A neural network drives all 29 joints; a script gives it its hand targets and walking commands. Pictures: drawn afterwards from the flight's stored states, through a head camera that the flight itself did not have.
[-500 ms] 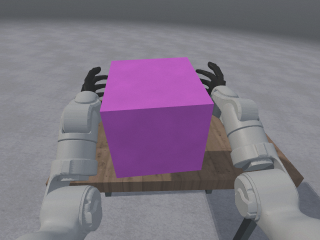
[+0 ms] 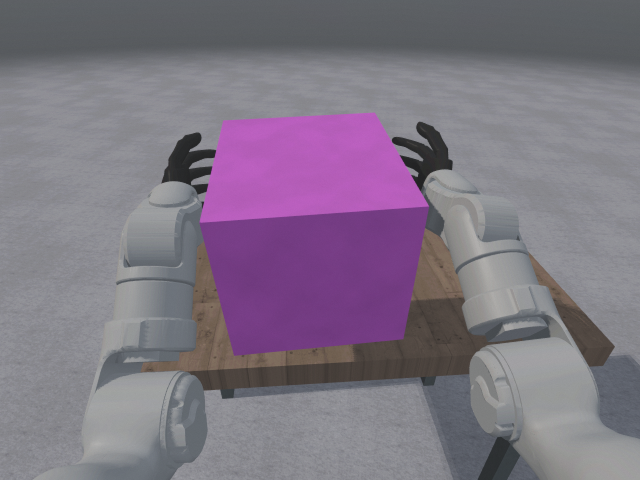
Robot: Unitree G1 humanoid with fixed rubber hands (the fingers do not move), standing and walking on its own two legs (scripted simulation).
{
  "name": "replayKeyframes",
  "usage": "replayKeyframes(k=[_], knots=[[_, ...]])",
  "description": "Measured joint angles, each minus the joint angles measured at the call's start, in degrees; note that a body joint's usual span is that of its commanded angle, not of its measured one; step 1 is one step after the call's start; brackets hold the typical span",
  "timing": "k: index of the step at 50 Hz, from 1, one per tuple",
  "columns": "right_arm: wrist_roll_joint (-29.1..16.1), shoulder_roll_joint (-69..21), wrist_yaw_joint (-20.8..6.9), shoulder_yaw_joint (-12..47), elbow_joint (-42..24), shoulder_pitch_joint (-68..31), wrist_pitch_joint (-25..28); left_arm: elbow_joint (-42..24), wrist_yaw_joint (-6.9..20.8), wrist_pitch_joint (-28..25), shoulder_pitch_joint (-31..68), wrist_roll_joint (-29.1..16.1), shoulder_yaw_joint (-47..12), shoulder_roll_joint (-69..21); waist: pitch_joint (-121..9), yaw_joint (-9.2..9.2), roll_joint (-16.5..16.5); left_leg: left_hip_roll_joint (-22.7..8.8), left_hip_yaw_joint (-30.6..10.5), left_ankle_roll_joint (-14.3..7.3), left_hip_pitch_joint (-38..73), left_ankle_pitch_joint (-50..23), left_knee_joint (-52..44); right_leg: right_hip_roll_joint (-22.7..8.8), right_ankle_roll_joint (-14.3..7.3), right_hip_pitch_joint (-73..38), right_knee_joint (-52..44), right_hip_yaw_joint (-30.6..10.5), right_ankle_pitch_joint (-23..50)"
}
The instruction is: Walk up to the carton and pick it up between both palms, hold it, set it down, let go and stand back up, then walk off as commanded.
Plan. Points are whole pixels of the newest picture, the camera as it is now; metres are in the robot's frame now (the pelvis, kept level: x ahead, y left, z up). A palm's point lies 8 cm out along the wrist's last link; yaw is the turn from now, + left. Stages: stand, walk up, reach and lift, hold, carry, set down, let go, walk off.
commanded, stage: hold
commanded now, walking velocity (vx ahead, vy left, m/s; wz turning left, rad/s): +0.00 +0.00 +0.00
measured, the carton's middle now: (309, 225) +0.38 +0.01 +0.22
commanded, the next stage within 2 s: none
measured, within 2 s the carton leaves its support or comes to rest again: neither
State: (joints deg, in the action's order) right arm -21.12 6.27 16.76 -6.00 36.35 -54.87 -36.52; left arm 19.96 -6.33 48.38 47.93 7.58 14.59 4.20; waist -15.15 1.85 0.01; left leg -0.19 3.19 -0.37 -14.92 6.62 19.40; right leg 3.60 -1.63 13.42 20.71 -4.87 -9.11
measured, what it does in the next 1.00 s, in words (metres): stands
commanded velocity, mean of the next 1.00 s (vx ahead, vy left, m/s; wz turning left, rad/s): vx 0.00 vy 0.00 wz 0.00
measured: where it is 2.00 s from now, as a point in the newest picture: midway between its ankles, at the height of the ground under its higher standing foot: outside the picture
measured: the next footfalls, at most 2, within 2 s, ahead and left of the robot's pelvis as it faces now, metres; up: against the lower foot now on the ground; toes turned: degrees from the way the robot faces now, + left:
none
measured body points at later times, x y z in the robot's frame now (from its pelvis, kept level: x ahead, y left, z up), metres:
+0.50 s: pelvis +0.00 +0.00 +0.00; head -0.08 +0.01 +0.44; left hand +0.38 +0.17 +0.27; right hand +0.39 -0.13 +0.28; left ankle +0.04 +0.11 -0.75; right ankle +0.02 -0.10 -0.75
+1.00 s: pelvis +0.00 +0.00 +0.00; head -0.08 +0.02 +0.44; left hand +0.38 +0.17 +0.27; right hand +0.39 -0.12 +0.29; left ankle +0.04 +0.11 -0.75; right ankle +0.02 -0.10 -0.75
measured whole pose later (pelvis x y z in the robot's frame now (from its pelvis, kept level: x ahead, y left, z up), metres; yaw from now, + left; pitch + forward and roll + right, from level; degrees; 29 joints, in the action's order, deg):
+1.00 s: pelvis +0.00 +0.00 +0.00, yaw +0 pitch +2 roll +0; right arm -21.5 6.5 17.1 -5.7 35.9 -54.9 -37.0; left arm 19.6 -6.0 48.7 47.9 7.9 14.7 4.1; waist -15.2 1.9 -2.5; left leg -0.2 3.2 -0.4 -14.9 6.7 19.4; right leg 3.6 -1.6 13.4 20.7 -4.9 -9.1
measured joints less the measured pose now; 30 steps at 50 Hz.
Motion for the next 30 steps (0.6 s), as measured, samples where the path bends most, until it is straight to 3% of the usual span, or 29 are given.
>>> replayKeyframes(k=[15, 30], knots=[[-0.08, -0.01, 0.15, 0.0, -0.11, 0.0, -0.11, 0.0, 0.06, 0.0, 0.0, 0.01, 0.01, 0.0, 0.0, 0.0, -3.1, 0.0, 0.0, 0.0, 0.01, 0.1, 0.0, 0.0, 0.0, 0.0, 0.0, 0.0, -0.08], [-0.47, 0.26, 0.17, 0.0, -0.24, 0.0, -0.16, -0.36, 0.01, 0.28, 0.0, 0.3, -0.56, 0.0, -0.06, 0.05, 0.17, 0.0, 0.0, 0.0, 0.01, 0.02, 0.0, 0.0, 0.0, -0.01, 0.0, 0.0, -0.03]])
